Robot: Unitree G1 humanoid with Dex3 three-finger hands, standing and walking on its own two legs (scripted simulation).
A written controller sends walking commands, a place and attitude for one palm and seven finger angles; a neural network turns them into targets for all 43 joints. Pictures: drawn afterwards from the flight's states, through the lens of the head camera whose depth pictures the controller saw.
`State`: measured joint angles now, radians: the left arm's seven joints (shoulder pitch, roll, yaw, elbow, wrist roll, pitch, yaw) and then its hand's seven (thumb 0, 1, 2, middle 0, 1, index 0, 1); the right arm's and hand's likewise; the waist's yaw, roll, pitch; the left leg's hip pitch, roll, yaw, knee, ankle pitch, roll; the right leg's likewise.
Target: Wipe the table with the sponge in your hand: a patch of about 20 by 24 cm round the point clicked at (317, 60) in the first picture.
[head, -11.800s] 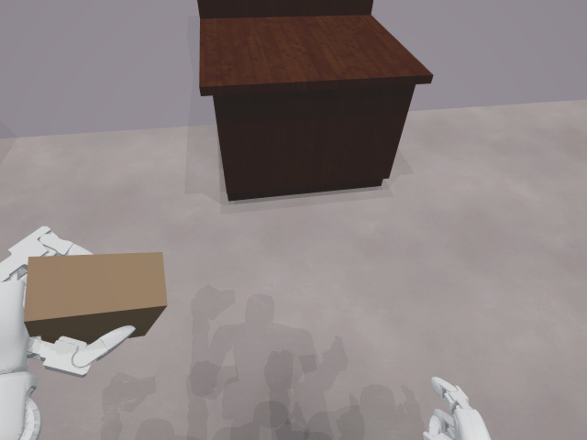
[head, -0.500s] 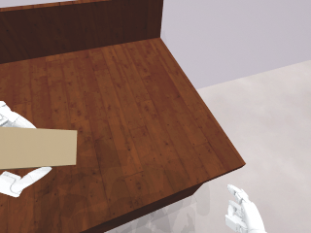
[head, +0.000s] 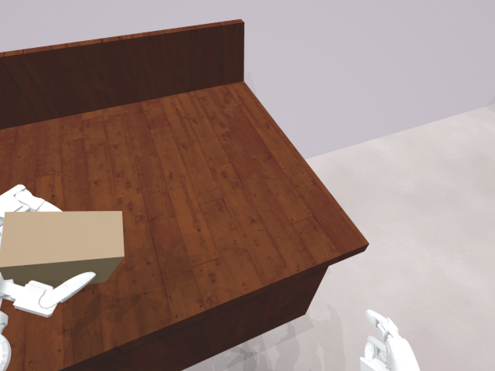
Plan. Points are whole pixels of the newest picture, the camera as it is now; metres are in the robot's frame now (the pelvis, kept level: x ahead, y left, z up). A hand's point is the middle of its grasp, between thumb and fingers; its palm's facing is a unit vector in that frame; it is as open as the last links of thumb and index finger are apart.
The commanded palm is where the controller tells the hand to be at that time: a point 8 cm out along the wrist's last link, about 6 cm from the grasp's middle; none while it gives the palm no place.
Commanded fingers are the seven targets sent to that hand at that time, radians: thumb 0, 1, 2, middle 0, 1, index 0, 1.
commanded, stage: come to a stop and stand still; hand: left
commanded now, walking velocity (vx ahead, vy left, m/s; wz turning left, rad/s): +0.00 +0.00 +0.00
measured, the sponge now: (80, 252) +0.22 +0.23 +0.14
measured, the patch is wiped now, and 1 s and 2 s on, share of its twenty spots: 0.00 0.00 0.00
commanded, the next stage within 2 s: look again from close up in 0.28 s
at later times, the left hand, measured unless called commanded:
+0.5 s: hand (55, 251) +0.22 +0.26 +0.15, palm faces +0.38 -0.84 -0.39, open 9.7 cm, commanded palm +0.17 +0.29 +0.17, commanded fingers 0.00 0.10 1.30 -1.20 -1.60 -1.20 -1.60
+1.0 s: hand (70, 229) +0.25 +0.25 +0.15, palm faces +0.33 -0.86 -0.39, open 9.7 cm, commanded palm +0.19 +0.28 +0.17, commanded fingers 0.00 0.10 1.30 -1.20 -1.60 -1.20 -1.60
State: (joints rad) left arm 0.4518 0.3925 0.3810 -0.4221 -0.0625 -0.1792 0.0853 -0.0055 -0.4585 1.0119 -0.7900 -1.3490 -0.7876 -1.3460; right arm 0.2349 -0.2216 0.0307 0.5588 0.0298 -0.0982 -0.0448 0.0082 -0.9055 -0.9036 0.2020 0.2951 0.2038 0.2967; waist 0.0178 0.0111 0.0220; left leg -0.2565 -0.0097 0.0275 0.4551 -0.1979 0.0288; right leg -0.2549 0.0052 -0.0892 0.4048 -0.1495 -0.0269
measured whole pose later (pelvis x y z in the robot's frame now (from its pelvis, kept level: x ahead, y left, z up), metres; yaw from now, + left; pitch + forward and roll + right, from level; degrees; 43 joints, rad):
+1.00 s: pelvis +0.03 +0.00 +0.00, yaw +0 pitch +0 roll +0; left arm 0.46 0.39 0.35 -0.47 -0.07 -0.12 0.07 -0.01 -0.46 1.02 -0.79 -1.35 -0.79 -1.34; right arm 0.19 -0.20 0.03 0.55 0.02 -0.08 -0.04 0.01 -0.91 -0.90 0.20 0.30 0.20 0.30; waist 0.02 -0.03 0.02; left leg -0.19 -0.02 0.02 0.41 -0.22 0.03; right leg -0.20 0.00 -0.08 0.39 -0.19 -0.02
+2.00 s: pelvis +0.02 -0.04 +0.00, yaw +1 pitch -1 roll -1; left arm 0.46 0.35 0.30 -0.43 -0.09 -0.08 0.10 -0.01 -0.46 1.02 -0.79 -1.35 -0.79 -1.34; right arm 0.17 -0.24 0.02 0.58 0.04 -0.07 -0.05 0.01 -0.91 -0.90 0.20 0.29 0.20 0.30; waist 0.03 0.04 0.01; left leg -0.21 0.03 -0.03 0.45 -0.23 -0.02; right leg -0.19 0.06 -0.12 0.37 -0.17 -0.08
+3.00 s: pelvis +0.02 +0.00 +0.00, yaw -2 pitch +0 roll -1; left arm 0.43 0.33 0.29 -0.42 -0.04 -0.25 0.07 -0.01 -0.46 1.02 -0.79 -1.35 -0.79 -1.35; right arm 0.23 -0.23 0.01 0.58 0.02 -0.17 0.00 0.01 -0.91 -0.90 0.20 0.30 0.20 0.30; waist 0.02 0.00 0.04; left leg -0.22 -0.01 0.04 0.46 -0.24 0.04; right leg -0.24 0.01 -0.05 0.42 -0.19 -0.02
